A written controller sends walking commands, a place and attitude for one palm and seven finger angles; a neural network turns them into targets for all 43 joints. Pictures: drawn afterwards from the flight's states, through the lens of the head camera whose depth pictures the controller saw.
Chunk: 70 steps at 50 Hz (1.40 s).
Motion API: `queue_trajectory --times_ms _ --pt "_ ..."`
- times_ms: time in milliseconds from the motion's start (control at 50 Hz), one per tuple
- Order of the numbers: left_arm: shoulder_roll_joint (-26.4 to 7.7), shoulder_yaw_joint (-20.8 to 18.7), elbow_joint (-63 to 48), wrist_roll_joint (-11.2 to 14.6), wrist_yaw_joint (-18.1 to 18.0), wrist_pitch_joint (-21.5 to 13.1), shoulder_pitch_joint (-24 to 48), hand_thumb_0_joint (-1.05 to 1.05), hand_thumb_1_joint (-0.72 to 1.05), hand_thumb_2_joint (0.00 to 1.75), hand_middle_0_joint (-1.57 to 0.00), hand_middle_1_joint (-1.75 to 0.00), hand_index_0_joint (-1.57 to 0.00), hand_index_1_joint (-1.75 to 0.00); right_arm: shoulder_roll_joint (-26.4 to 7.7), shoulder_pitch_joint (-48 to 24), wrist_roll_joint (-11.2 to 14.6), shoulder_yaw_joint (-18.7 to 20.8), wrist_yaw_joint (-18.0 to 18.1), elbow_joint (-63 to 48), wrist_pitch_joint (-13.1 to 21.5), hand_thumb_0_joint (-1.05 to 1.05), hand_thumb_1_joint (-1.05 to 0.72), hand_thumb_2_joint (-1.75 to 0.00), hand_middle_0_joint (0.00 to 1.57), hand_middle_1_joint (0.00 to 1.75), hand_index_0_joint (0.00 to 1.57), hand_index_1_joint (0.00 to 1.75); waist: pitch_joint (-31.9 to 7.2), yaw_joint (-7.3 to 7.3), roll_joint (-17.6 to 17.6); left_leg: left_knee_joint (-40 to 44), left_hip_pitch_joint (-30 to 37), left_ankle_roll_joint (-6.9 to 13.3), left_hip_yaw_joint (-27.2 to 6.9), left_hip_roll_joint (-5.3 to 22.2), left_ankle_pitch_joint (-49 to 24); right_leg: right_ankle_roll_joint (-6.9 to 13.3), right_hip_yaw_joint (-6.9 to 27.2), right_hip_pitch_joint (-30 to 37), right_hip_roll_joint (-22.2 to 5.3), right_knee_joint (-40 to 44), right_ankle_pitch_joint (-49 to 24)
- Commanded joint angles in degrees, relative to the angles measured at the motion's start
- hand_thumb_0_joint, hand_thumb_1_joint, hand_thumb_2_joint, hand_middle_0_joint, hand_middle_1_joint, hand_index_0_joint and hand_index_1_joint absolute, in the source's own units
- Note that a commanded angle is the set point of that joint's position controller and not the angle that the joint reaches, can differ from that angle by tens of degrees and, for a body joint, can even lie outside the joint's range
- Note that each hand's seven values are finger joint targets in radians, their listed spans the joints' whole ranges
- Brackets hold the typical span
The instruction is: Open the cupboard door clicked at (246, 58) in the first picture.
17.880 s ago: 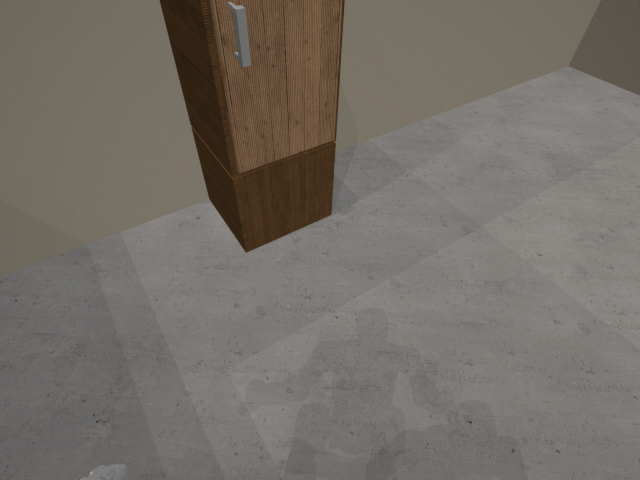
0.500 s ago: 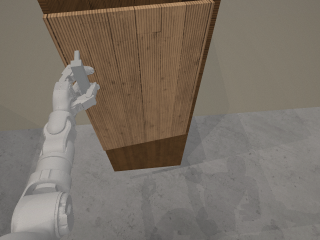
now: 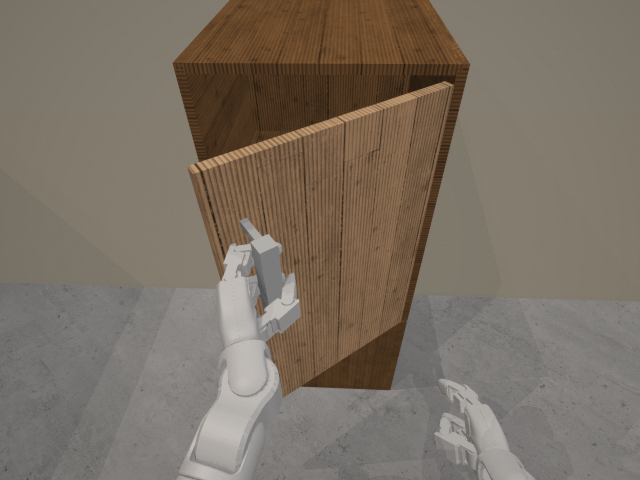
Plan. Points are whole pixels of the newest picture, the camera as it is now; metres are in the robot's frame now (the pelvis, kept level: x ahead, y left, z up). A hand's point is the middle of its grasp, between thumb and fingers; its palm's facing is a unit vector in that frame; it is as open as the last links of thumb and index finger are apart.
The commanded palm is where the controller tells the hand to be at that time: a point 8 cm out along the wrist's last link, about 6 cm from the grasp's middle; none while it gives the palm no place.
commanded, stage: pull the door open along its arc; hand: left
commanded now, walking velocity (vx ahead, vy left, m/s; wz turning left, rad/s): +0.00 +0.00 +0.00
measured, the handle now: (261, 271) +0.35 +0.10 +0.11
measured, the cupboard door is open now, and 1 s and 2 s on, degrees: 37 38 38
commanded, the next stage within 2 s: open thumb and fingers to let go in 0.18 s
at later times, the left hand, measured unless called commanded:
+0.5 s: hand (294, 308) +0.29 +0.05 +0.11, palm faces +0.37 -0.93 -0.04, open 7.2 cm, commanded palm +0.25 +0.09 +0.10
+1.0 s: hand (290, 304) +0.30 +0.05 +0.11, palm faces +0.33 -0.94 -0.03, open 14.6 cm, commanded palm +0.26 +0.09 +0.10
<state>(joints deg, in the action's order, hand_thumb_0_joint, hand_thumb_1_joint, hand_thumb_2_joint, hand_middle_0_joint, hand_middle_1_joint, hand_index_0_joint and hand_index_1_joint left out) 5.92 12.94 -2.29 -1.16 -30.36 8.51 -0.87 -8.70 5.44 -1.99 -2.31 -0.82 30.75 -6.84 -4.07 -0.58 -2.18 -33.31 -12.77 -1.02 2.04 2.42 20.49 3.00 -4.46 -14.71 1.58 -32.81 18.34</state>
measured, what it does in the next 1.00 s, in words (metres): stands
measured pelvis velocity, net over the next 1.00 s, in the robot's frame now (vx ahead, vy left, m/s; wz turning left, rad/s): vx -0.04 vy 0.01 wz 0.03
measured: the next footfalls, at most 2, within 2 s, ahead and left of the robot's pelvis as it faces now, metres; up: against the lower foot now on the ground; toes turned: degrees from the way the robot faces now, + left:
none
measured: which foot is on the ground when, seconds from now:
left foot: down 0.00-1.00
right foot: down 0.00-1.00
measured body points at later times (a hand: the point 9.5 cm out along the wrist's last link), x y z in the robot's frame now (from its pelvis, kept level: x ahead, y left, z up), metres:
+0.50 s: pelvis -0.02 -0.02 +0.00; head -0.03 -0.05 +0.45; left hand +0.27 +0.10 +0.11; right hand +0.16 -0.23 -0.11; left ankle -0.03 +0.13 -0.73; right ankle -0.01 -0.08 -0.73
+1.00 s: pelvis -0.04 +0.01 +0.00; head -0.05 +0.00 +0.45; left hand +0.28 +0.10 +0.11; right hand +0.13 -0.19 -0.10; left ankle -0.03 +0.13 -0.73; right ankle -0.01 -0.08 -0.73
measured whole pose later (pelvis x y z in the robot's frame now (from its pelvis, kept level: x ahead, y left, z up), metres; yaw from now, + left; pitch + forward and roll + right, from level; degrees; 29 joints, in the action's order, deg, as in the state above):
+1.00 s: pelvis -0.04 +0.01 +0.00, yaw +1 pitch -1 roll +0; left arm 8.4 14.1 15.5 -3.2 -36.8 2.5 13.7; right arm -9.2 8.9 -2.1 -1.1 -0.1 37.7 -3.6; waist -1.3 0.2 -1.6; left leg -35.2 -16.7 0.3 0.8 0.2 17.7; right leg 2.0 -5.2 -18.0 -0.7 -34.8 16.0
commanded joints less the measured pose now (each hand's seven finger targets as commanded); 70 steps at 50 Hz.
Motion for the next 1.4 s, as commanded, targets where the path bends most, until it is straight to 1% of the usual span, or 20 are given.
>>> queue_trajectory --times_ms 0,80,160,260,320,420,480,660,720,840,980,1060,1180,1200,1220,1240,1280,1300,1340,1380 --pt "3.83 -2.82 -14.78 -2.51 -4.32 -2.46 3.60 0.00 0.90 0.90 -0.40 -1.35 -0.40 -1.35 -5.18 -6.23 -0.10 2.51 -0.24 -7.15 1.10 0.00 -0.90 -0.90 0.20 0.30 0.20 0.30 -8.07 3.14 6.11 0.52 -0.39 1.41 -0.70 -2.62 -19.56 -1.38 4.09 8.07 -3.41 5.57 -25.81" --pt "6.39 1.00 -18.76 -2.13 -3.08 -2.76 -0.22 0.00 0.90 0.90 -0.40 -1.35 -0.40 -1.35 -5.05 -6.00 -0.15 2.63 -0.87 -7.56 1.55 0.00 -0.90 -0.90 0.20 0.30 0.20 0.30 -9.43 2.97 6.51 -0.03 -0.08 1.35 -1.17 -2.53 -20.76 -1.81 4.00 9.26 -3.85 4.28 -30.93" --pt "10.19 5.74 -20.40 -2.05 -2.86 -2.16 -0.84 0.00 0.90 0.90 -0.40 -1.35 -0.40 -1.35 -5.15 -5.99 0.04 2.72 -1.82 -7.38 2.73 0.00 -0.90 -0.90 0.20 0.30 0.20 0.30 -9.10 2.30 5.87 -1.25 0.57 1.32 -1.69 -2.47 -20.38 -1.87 3.40 7.33 -4.10 3.95 -29.96" --pt "4.10 -0.13 -14.49 -2.19 -5.55 -3.36 14.38 0.00 0.90 0.90 -0.40 -1.35 -0.40 -1.35 -5.63 -6.26 -0.24 2.59 -0.18 -4.95 4.30 0.00 -0.90 -0.90 0.20 0.30 0.20 0.30 -6.92 1.19 8.73 -1.40 -1.32 1.74 -2.14 -3.66 -15.18 -2.61 4.90 4.03 -4.70 6.28 -20.96" --pt "4.36 -0.85 -11.41 -2.14 -5.53 -4.23 13.87 0.00 0.69 0.81 -0.38 -1.33 -0.38 -1.33 -5.36 -6.27 -0.35 2.88 0.63 -4.54 4.88 0.00 -0.90 -0.90 0.20 0.30 0.20 0.30 -8.16 2.37 9.75 -0.77 -0.99 1.90 -2.08 -3.97 -14.29 -2.80 6.01 5.25 -5.26 7.73 -18.51" --pt "5.99 1.08 -8.39 -2.88 -4.52 -6.31 18.58 0.00 0.34 0.66 -0.36 -1.29 -0.36 -1.29 -5.47 -5.14 -0.23 3.01 0.86 -3.84 5.44 0.00 -0.90 -0.90 0.20 0.30 0.20 0.30 -8.10 1.31 7.71 0.06 -0.32 1.98 -2.18 -3.76 -13.76 -2.50 5.61 4.04 -5.15 7.65 -16.18" --pt "5.91 1.10 -7.51 -2.97 -4.07 -7.57 19.33 0.00 0.13 0.57 -0.35 -1.27 -0.35 -1.27 -5.44 -4.73 -0.36 3.20 1.05 -4.02 5.94 0.00 -0.90 -0.90 0.20 0.30 0.20 0.30 -9.22 1.40 8.78 0.19 -0.45 2.08 -2.02 -3.81 -13.24 -2.78 5.78 4.56 -5.16 7.83 -15.99" --pt "4.84 -0.80 0.00 -2.50 -4.13 -9.21 28.60 0.00 -0.50 0.30 -0.30 -1.20 -0.30 -1.20 -5.28 -5.68 -0.18 2.87 1.85 -2.77 6.29 0.00 -0.90 -0.90 0.20 0.30 0.20 0.30 -5.83 0.98 8.32 1.56 -0.74 2.23 -2.18 -3.83 -8.21 -2.02 5.80 0.72 -4.67 11.04 -1.96" --pt "5.65 -0.77 3.35 -2.83 -4.81 -9.17 31.76 0.00 -0.50 0.30 -0.29 -1.15 -0.29 -1.15 -5.16 -5.59 -0.05 2.76 1.87 -2.11 6.24 0.00 -0.90 -0.90 0.20 0.30 0.20 0.30 -5.34 0.87 7.54 2.46 -0.87 2.09 -2.38 -3.70 -6.72 -1.64 4.71 -0.45 -4.25 10.77 0.93" --pt "8.42 1.05 4.86 -3.54 -5.87 -9.31 33.08 0.00 -0.50 0.30 -0.24 -0.85 -0.24 -0.85 -5.44 -4.53 -0.07 3.10 1.00 -2.33 6.11 0.00 -0.90 -0.90 0.20 0.30 0.20 0.30 -8.80 1.02 6.26 3.25 -0.70 1.66 -2.71 -2.69 -9.71 -0.79 1.58 -0.20 -2.69 5.81 -4.77" --pt "8.78 0.88 5.75 -3.30 -7.45 -8.33 36.98 0.00 -0.50 0.30 -0.18 -0.50 -0.18 -0.50 -5.65 -4.87 -0.15 3.01 0.74 -1.90 5.65 0.00 -0.90 -0.90 0.20 0.30 0.20 0.30 -8.72 0.60 6.54 3.13 -1.53 1.49 -2.76 -2.40 -8.60 -0.66 1.18 -1.51 -2.26 5.00 -3.35" --pt "9.19 0.47 6.61 -3.20 -8.14 -7.46 35.95 0.00 -0.50 0.30 -0.15 -0.30 -0.15 -0.30 -5.60 -5.10 -0.10 3.00 0.41 -1.90 5.21 0.00 -0.90 -0.90 0.20 0.30 0.20 0.30 -9.16 1.33 5.94 3.41 -2.36 1.18 -2.81 -2.26 -8.63 -0.36 0.66 -1.31 -1.94 3.96 -3.53" --pt "11.24 1.64 8.44 -3.48 -8.89 -6.63 37.82 0.00 -0.50 0.30 -0.15 -0.30 -0.15 -0.30 -5.54 -5.09 -0.21 2.91 0.09 -1.46 4.92 0.00 -0.90 -0.90 0.20 0.30 0.20 0.30 -8.10 0.70 6.66 3.13 -3.11 1.06 -3.07 -2.11 -7.55 -0.38 0.40 -2.91 -1.81 3.54 -2.28" --pt "6.67 13.84 8.05 -8.40 3.50 -9.45 35.60 0.00 -0.50 0.30 -0.15 -0.30 -0.15 -0.30 -7.29 1.21 0.06 2.90 0.38 -0.87 4.05 0.00 -0.90 -0.90 0.20 0.30 0.20 0.30 -3.82 -4.42 10.63 3.20 -1.65 2.19 -3.55 -1.93 -9.76 -0.43 2.47 -4.87 -2.05 2.61 -7.50" --pt "2.38 9.37 3.09 -6.16 10.09 -12.98 39.70 0.00 -0.50 0.30 -0.15 -0.30 -0.15 -0.30 -7.51 1.19 0.57 3.34 1.27 -2.76 4.22 0.00 -0.90 -0.90 0.20 0.30 0.20 0.30 -11.04 -2.49 7.43 2.36 0.24 2.54 -3.03 -2.39 -11.96 -0.16 2.59 -2.34 -2.12 1.94 -10.73" --pt "-0.05 8.86 1.45 -5.00 15.37 -15.18 39.35 0.00 -0.50 0.30 -0.15 -0.30 -0.15 -0.30 -7.29 0.85 0.95 3.18 2.12 -3.98 4.58 0.00 -0.90 -0.90 0.20 0.30 0.20 0.30 -13.80 -1.84 4.80 1.67 1.99 2.83 -2.61 -2.65 -12.75 -0.09 2.89 -0.78 -2.26 1.48 -12.59" --pt "0.05 9.64 3.19 -0.99 24.26 -17.17 38.85 0.00 -0.50 0.30 -0.15 -0.30 -0.15 -0.30 -7.24 0.91 2.15 2.13 3.04 -5.01 5.80 0.00 -0.90 -0.90 0.20 0.30 0.20 0.30 -11.66 -2.52 3.89 1.88 2.01 2.82 -3.19 -2.69 -10.61 -0.10 2.20 -1.58 -2.17 1.61 -11.30" --pt "1.43 9.08 3.83 2.01 26.41 -16.99 38.68 0.00 -0.50 0.30 -0.15 -0.30 -0.15 -0.30 -7.16 0.52 2.97 1.84 3.32 -5.75 6.39 0.00 -0.90 -0.90 0.20 0.30 0.20 0.30 -10.40 -2.51 1.95 2.49 2.31 2.48 -3.80 -2.44 -8.95 -0.07 1.69 -2.54 -1.88 1.74 -9.15" --pt "2.51 6.34 4.81 6.92 27.20 -15.75 37.00 0.00 -0.50 0.30 -0.15 -0.30 -0.15 -0.30 -7.12 -0.61 3.74 1.39 3.53 -6.26 8.08 0.00 -0.90 -0.90 0.20 0.30 0.20 0.30 -7.66 -1.79 3.57 3.65 0.97 2.07 -4.41 -2.37 -5.27 -0.54 0.88 -3.41 -1.29 2.75 -5.54" --pt "1.08 2.67 3.80 8.86 25.71 -14.36 32.15 0.00 -0.50 0.30 -0.15 -0.30 -0.15 -0.30 -7.43 -1.02 3.81 1.30 3.08 -6.66 9.34 0.00 -0.90 -0.90 0.20 0.30 0.20 0.30 -7.77 0.01 5.93 4.44 -0.32 1.84 -4.43 -2.34 -5.13 -0.76 0.52 -2.00 -1.15 3.07 -4.78"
